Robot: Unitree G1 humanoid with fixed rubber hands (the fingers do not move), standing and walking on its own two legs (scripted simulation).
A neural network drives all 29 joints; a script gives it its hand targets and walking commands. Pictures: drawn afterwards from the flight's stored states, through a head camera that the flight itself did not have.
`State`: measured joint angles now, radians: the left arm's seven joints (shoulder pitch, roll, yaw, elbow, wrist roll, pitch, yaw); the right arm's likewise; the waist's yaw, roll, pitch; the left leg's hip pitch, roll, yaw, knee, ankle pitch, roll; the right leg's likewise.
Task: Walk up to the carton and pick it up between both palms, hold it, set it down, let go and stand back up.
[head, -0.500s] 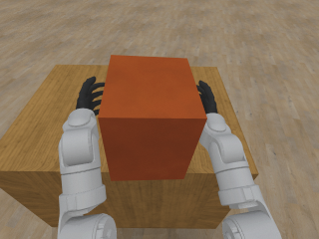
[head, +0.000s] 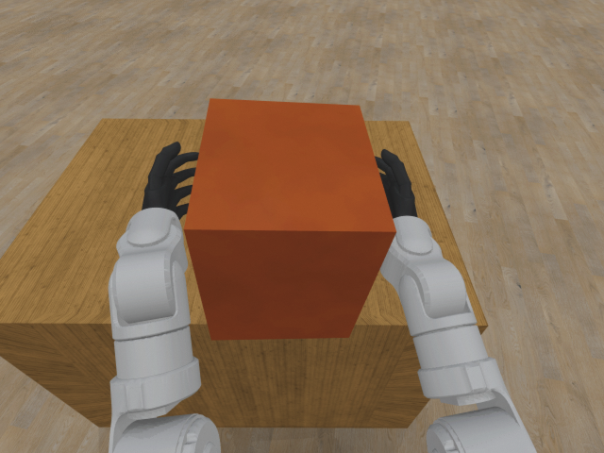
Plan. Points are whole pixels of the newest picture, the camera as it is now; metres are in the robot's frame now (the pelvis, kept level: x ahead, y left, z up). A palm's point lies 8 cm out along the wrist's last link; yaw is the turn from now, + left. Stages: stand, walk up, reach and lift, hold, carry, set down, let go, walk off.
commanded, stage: hold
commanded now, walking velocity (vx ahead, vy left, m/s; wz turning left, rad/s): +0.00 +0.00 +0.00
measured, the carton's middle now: (283, 225) +0.37 -0.01 +0.13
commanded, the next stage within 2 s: none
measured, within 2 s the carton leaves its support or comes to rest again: neither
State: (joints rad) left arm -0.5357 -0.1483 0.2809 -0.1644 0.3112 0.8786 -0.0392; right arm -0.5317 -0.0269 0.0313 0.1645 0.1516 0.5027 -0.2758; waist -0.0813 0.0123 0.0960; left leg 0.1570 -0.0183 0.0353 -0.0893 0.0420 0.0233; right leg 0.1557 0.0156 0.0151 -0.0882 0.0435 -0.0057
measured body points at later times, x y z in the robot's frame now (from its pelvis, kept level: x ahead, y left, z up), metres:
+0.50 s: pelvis +0.00 +0.00 +0.00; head -0.01 -0.01 +0.45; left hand +0.36 +0.14 +0.17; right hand +0.36 -0.14 +0.14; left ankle +0.01 +0.10 -0.76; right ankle +0.01 -0.11 -0.76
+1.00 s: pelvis +0.01 +0.00 +0.00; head +0.00 +0.00 +0.45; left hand +0.37 +0.14 +0.18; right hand +0.37 -0.14 +0.15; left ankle +0.01 +0.10 -0.76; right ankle +0.01 -0.11 -0.76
